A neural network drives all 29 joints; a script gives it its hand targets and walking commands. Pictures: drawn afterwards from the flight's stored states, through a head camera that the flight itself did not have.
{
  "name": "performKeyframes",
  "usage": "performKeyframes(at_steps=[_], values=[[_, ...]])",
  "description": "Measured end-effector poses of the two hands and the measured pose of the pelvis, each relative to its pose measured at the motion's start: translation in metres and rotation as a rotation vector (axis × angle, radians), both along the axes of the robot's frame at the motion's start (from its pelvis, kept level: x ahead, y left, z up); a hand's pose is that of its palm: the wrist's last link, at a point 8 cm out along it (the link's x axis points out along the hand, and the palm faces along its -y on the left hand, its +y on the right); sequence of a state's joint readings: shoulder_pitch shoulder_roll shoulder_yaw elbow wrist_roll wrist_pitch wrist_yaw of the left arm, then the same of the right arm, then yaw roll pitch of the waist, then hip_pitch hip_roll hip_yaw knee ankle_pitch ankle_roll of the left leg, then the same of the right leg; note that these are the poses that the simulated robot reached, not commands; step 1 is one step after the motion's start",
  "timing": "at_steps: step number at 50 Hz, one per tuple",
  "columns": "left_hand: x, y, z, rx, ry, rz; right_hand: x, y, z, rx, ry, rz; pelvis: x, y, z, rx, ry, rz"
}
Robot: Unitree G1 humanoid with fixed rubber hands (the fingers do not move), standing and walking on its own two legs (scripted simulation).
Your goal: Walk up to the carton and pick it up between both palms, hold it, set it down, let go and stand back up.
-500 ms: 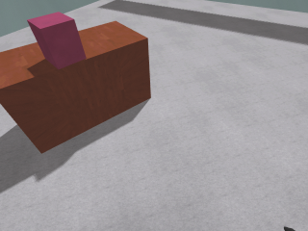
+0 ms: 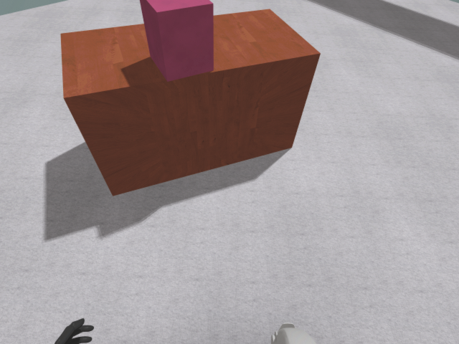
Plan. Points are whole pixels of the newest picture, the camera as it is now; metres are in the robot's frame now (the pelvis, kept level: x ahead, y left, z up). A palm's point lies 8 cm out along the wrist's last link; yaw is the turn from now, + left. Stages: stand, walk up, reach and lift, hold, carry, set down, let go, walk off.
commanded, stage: walk up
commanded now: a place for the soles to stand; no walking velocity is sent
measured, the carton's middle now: (178, 32) +1.20 +0.20 -0.03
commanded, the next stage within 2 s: none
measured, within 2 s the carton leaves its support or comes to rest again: neither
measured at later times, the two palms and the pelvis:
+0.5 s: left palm (79, 323) +0.20 +0.29 -0.09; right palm (409, 289) +0.25 -0.34 -0.10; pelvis +0.17 -0.04 +0.00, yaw +5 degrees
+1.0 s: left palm (91, 254) +0.34 +0.31 -0.11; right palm (369, 211) +0.43 -0.31 -0.08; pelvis +0.31 -0.01 -0.01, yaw +15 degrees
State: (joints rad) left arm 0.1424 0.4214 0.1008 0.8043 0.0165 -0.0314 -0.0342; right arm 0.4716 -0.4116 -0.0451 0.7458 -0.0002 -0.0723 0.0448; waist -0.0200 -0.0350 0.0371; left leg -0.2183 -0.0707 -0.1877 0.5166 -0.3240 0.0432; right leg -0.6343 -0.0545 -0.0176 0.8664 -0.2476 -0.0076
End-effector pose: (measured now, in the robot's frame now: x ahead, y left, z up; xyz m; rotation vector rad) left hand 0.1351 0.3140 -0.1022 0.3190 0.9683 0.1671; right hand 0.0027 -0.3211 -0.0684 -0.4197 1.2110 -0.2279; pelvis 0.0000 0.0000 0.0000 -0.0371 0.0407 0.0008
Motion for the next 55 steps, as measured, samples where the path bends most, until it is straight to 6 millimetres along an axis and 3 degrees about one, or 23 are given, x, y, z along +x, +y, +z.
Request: performKeyframes(at_steps=[8,13,16,21,26,32,38,47,55], values=[[0.035,-0.028,0.004,0.055,-0.036,0.066,0.091,-0.038,-0.033,0.030,-0.030,0.071,0.059,-0.042,-0.017,0.045,-0.003,0.075],[0.029,-0.043,0.020,0.072,-0.008,0.103,0.164,-0.041,-0.033,0.081,-0.144,0.114,0.090,-0.055,-0.007,0.072,-0.077,0.089],[0.029,-0.043,0.028,0.088,0.023,0.117,0.196,-0.039,-0.031,0.116,-0.182,0.131,0.109,-0.057,-0.002,0.079,-0.101,0.088],[0.044,-0.038,0.027,0.086,0.069,0.127,0.226,-0.032,-0.032,0.134,-0.157,0.132,0.140,-0.051,0.000,0.077,-0.128,0.087],[0.071,-0.023,0.014,0.063,0.111,0.129,0.258,-0.017,-0.033,0.115,-0.116,0.129,0.176,-0.034,-0.004,0.058,-0.121,0.091],[0.121,0.008,-0.019,0.018,0.125,0.142,0.309,0.013,-0.037,0.063,-0.123,0.153,0.224,0.000,-0.023,0.027,-0.081,0.110],[0.171,0.019,-0.013,-0.020,0.040,0.174,0.340,0.026,-0.017,0.022,-0.099,0.203,0.256,0.012,-0.012,0.002,-0.060,0.162],[0.192,0.008,-0.008,-0.022,0.032,0.232,0.400,0.018,-0.010,0.013,-0.129,0.276,0.294,-0.002,-0.008,0.003,-0.063,0.235],[0.228,-0.030,0.003,0.027,0.035,0.261,0.463,-0.015,-0.034,0.071,-0.125,0.312,0.343,-0.046,-0.015,0.056,-0.016,0.274]])
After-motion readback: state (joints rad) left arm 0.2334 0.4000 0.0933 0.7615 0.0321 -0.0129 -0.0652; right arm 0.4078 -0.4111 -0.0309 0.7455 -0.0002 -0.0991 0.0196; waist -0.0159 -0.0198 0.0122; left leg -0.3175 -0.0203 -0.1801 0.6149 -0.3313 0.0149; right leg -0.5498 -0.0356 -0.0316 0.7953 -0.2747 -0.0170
